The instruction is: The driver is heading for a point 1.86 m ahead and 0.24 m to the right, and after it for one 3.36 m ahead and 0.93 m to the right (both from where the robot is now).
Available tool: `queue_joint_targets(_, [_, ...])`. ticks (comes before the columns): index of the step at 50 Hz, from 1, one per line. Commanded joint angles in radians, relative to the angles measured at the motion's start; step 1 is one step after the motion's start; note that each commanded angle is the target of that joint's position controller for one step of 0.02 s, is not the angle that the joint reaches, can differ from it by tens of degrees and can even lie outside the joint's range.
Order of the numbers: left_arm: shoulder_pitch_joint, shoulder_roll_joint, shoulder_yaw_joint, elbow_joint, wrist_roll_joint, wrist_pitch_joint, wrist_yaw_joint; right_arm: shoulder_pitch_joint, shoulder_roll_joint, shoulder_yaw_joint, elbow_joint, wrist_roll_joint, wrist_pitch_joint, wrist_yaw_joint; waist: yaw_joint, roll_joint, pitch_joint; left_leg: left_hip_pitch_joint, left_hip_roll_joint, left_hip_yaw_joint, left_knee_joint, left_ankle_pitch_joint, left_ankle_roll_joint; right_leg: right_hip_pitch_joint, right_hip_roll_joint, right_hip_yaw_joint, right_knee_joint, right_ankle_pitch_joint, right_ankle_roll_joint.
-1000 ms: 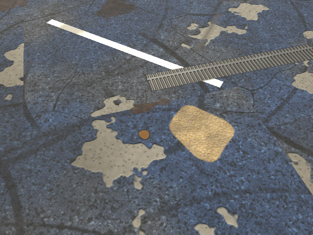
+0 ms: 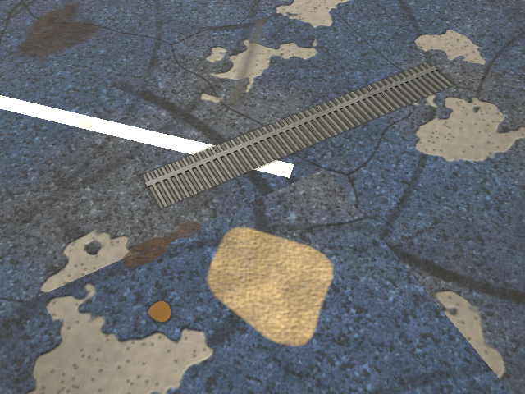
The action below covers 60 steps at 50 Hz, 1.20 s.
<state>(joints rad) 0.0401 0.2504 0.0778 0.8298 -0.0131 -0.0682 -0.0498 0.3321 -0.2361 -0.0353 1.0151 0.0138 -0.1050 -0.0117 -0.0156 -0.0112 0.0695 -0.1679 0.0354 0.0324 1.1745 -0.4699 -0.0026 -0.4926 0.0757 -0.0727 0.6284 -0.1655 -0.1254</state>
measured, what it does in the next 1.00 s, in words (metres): walks ahead, turning right: left foot, then right foot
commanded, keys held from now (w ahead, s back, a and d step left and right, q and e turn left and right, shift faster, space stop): e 0.40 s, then no key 0.60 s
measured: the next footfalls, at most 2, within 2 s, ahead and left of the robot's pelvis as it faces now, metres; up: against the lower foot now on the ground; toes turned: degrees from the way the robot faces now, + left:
left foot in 0.40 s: +0.33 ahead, +0.10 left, +0.00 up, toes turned -20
right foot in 0.76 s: +0.19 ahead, -0.12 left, +0.00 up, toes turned -18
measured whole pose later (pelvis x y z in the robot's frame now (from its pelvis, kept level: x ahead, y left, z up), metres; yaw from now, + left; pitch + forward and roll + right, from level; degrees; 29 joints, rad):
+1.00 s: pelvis +0.21 -0.01 +0.02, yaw -20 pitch -1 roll +0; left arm 0.23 0.20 0.02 0.80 0.02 -0.01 0.01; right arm 0.21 -0.25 -0.04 0.86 -0.02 -0.02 -0.02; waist -0.03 0.01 0.00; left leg -0.28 0.03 -0.01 0.49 -0.20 -0.04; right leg -0.20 0.02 0.03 0.53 -0.32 -0.02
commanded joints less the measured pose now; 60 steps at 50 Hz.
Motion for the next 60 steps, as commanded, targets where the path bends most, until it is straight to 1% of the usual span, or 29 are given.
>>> queue_joint_targets(1, [0.134,0.137,0.031,-0.034,0.005,-0.018,0.006,-0.070,-0.143,-0.029,-0.133,0.018,-0.063,-0.002,0.051,0.060,-0.191,-0.526,0.037,-0.129,0.238,0.058,0.019,0.545,-0.324,0.505,-0.313,0.444,-0.216])
queue_joint_targets(2, [0.083,0.114,0.024,-0.050,0.003,-0.019,0.007,-0.055,-0.160,-0.045,-0.132,0.002,-0.046,-0.014,0.011,0.080,-0.153,-0.463,0.067,-0.118,0.165,0.075,0.008,0.411,-0.288,0.408,-0.319,0.503,-0.190])
queue_joint_targets(3, [0.069,0.109,0.019,-0.060,0.012,-0.017,0.010,-0.042,-0.159,-0.051,-0.141,-0.005,-0.024,-0.018,-0.015,0.061,-0.137,-0.395,0.080,-0.119,0.128,0.079,0.000,0.310,-0.265,0.367,-0.332,0.543,-0.183])
queue_joint_targets(5, [0.081,0.136,0.023,-0.059,0.014,-0.016,0.019,-0.040,-0.122,-0.051,-0.168,-0.020,0.006,-0.028,-0.038,0.028,-0.123,-0.351,0.072,-0.098,0.012,0.106,-0.030,0.198,-0.231,0.308,-0.342,0.631,-0.184])
queue_joint_targets(7, [0.106,0.171,0.032,-0.061,0.017,-0.011,0.035,-0.090,-0.107,-0.049,-0.202,-0.033,0.022,-0.039,-0.033,-0.012,-0.130,-0.357,0.040,-0.077,-0.129,0.189,-0.054,0.164,-0.195,0.267,-0.326,0.700,-0.174])
queue_joint_targets(11, [0.148,0.181,0.038,-0.070,-0.010,0.029,0.064,-0.217,-0.101,-0.038,-0.253,-0.027,0.036,-0.036,0.015,-0.066,-0.186,-0.345,-0.013,-0.084,-0.390,0.383,-0.071,0.215,-0.161,0.277,-0.272,0.584,-0.103])
queue_joint_targets(15, [0.172,0.179,0.038,-0.080,-0.008,0.062,0.084,-0.319,-0.121,-0.036,-0.297,-0.018,0.040,-0.019,0.049,-0.092,-0.180,-0.350,-0.050,-0.115,-0.537,0.382,-0.075,0.283,-0.179,0.388,-0.213,0.397,-0.073])
queue_joint_targets(18, [0.145,0.170,0.033,-0.109,-0.006,0.071,0.092,-0.284,-0.158,-0.049,-0.301,-0.018,0.022,-0.009,0.018,-0.128,-0.174,-0.281,-0.066,-0.133,-0.671,0.327,-0.047,0.329,-0.175,0.495,-0.142,0.302,-0.053])
queue_joint_targets(19, [0.119,0.161,0.028,-0.125,-0.007,0.073,0.094,-0.237,-0.164,-0.054,-0.292,-0.020,0.012,-0.007,-0.019,-0.131,-0.176,-0.191,-0.052,-0.123,-0.779,0.432,-0.024,0.312,-0.143,0.494,-0.092,0.263,-0.023])
queue_joint_targets(20, [0.127,0.118,0.013,-0.146,0.004,0.072,0.094,-0.184,-0.212,-0.065,-0.289,-0.037,0.007,-0.013,-0.025,-0.069,-0.236,-0.010,0.082,-0.207,-0.792,0.618,0.030,0.227,-0.089,0.451,0.041,0.135,0.022])
queue_joint_targets(21, [0.234,0.063,0.000,-0.150,0.011,0.065,0.095,-0.187,-0.272,-0.072,-0.304,-0.064,0.019,-0.026,0.044,0.169,-0.298,0.221,0.304,-0.444,-0.758,1.003,0.180,0.016,0.054,0.296,0.250,-0.320,0.088])
queue_joint_targets(22, [0.295,0.130,0.009,-0.147,0.006,0.061,0.091,-0.117,-0.221,-0.067,-0.284,-0.063,0.034,-0.023,0.040,0.314,-0.372,0.271,0.438,-0.667,-0.784,1.004,0.320,-0.095,0.059,0.242,0.454,-0.579,0.135])
queue_joint_targets(23, [0.301,0.202,0.029,-0.124,0.004,0.064,0.087,-0.147,-0.168,-0.052,-0.310,-0.039,0.038,-0.019,0.029,0.203,-0.329,0.238,0.392,-0.607,-0.778,0.907,0.315,-0.123,0.021,0.269,0.584,-0.525,0.161])
queue_joint_targets(24, [0.251,0.210,0.036,-0.114,-0.002,0.078,0.090,-0.173,-0.140,-0.045,-0.318,-0.033,0.046,-0.017,0.017,0.125,-0.267,0.182,0.319,-0.465,-0.766,0.834,0.266,-0.145,0.002,0.242,0.642,-0.455,0.183])
queue_joint_targets(25, [0.225,0.193,0.034,-0.113,-0.001,0.092,0.096,-0.196,-0.138,-0.041,-0.322,-0.032,0.055,-0.015,0.018,0.091,-0.226,0.115,0.265,-0.393,-0.783,0.752,0.237,-0.146,-0.009,0.232,0.647,-0.405,0.193])
queue_joint_targets(27, [0.210,0.146,0.023,-0.125,-0.004,0.107,0.095,-0.230,-0.146,-0.037,-0.321,-0.035,0.070,-0.014,0.036,0.111,-0.173,-0.017,0.199,-0.293,-0.829,0.667,0.221,-0.069,-0.022,0.193,0.586,-0.332,0.202])
queue_joint_targets(29, [0.219,0.100,0.007,-0.128,-0.004,0.106,0.091,-0.238,-0.145,-0.037,-0.316,-0.036,0.080,-0.013,0.042,0.158,-0.177,-0.047,0.157,-0.220,-0.849,0.637,0.218,0.004,-0.031,0.136,0.437,-0.308,0.206])
queue_joint_targets(31, [0.193,0.081,-0.006,-0.136,0.004,0.101,0.089,-0.233,-0.154,-0.040,-0.308,-0.030,0.084,-0.015,0.025,0.187,-0.195,-0.050,0.159,-0.202,-0.854,0.617,0.226,0.084,-0.055,0.108,0.278,-0.294,0.203])
queue_joint_targets(34, [0.168,0.100,-0.006,-0.140,0.005,0.097,0.082,-0.194,-0.179,-0.046,-0.291,-0.021,0.090,-0.014,-0.004,0.209,-0.205,-0.031,0.188,-0.234,-0.850,0.520,0.236,0.163,-0.067,0.090,0.097,-0.224,0.183])
queue_joint_targets(37, [0.209,0.098,-0.003,-0.114,0.011,0.094,0.070,-0.178,-0.165,-0.036,-0.274,-0.006,0.096,-0.012,0.029,0.184,-0.167,-0.116,0.157,-0.214,-0.817,0.362,0.178,0.324,-0.046,0.055,-0.195,-0.043,0.123])
queue_joint_targets(38, [0.208,0.126,0.001,-0.123,0.024,0.094,0.071,-0.138,-0.148,-0.029,-0.258,-0.006,0.090,-0.009,0.026,0.147,-0.165,-0.185,0.135,-0.198,-0.793,0.285,0.115,0.403,-0.095,0.120,-0.233,0.017,0.088])
queue_joint_targets(39, [0.228,0.187,0.010,-0.133,0.039,0.097,0.078,-0.129,-0.098,-0.014,-0.267,-0.031,0.082,-0.001,0.004,-0.025,-0.185,-0.270,0.056,-0.102,-0.636,0.153,0.038,0.469,-0.264,0.309,-0.270,0.119,0.031])
queue_joint_targets(40, [0.174,0.178,0.002,-0.120,0.046,0.095,0.069,-0.136,-0.057,-0.007,-0.290,-0.033,0.072,0.000,-0.037,-0.225,-0.147,-0.222,-0.010,-0.031,-0.653,0.055,-0.004,0.269,-0.358,0.381,-0.312,0.036,-0.064])
queue_joint_targets(41, [0.099,0.109,-0.014,-0.151,0.047,0.081,0.062,-0.177,-0.109,-0.016,-0.278,-0.038,0.073,-0.004,-0.018,-0.163,-0.092,-0.138,0.002,-0.049,-0.648,0.135,-0.025,0.187,-0.294,0.343,-0.337,-0.116,-0.051])
queue_joint_targets(42, [0.101,0.079,-0.022,-0.136,0.049,0.068,0.059,-0.194,-0.111,-0.019,-0.270,-0.039,0.073,-0.004,-0.018,-0.143,-0.079,-0.112,-0.005,-0.046,-0.684,0.233,-0.027,0.181,-0.234,0.291,-0.322,-0.190,0.003])
queue_joint_targets(44, [0.131,0.104,-0.018,-0.115,0.038,0.047,0.057,-0.166,-0.124,-0.024,-0.245,-0.044,0.081,-0.013,-0.011,-0.141,-0.059,-0.060,0.008,-0.059,-0.705,0.323,-0.036,0.159,-0.192,0.255,-0.311,-0.200,0.049])
queue_joint_targets(47, [0.179,0.083,-0.026,-0.088,0.032,0.042,0.062,-0.133,-0.125,-0.026,-0.214,-0.028,0.079,-0.011,-0.012,-0.073,-0.033,-0.047,0.014,-0.060,-0.715,0.325,-0.024,0.163,-0.157,0.218,-0.286,-0.173,0.073])
queue_joint_targets(53, [0.201,0.083,-0.023,-0.066,0.022,0.042,0.067,-0.128,-0.114,-0.027,-0.164,-0.025,0.074,-0.012,0.000,0.002,-0.069,-0.026,0.019,-0.065,-0.708,0.417,-0.026,0.229,-0.137,0.189,-0.230,0.009,0.066])
queue_joint_targets(60, [0.220,0.072,-0.020,-0.022,0.018,0.046,0.067,-0.126,-0.116,-0.030,-0.112,-0.018,0.085,-0.023,0.001,0.013,-0.085,0.002,0.021,-0.066,-0.689,0.472,-0.020,0.253,-0.119,0.161,-0.208,0.104,0.073])
Velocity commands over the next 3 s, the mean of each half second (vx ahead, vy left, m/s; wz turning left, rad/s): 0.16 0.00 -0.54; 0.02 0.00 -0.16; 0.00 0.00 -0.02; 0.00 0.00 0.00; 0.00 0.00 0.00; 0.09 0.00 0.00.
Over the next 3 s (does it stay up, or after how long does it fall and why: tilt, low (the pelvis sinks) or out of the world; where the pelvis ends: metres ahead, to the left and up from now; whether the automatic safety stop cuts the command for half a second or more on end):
stays up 0.27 0.00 0.02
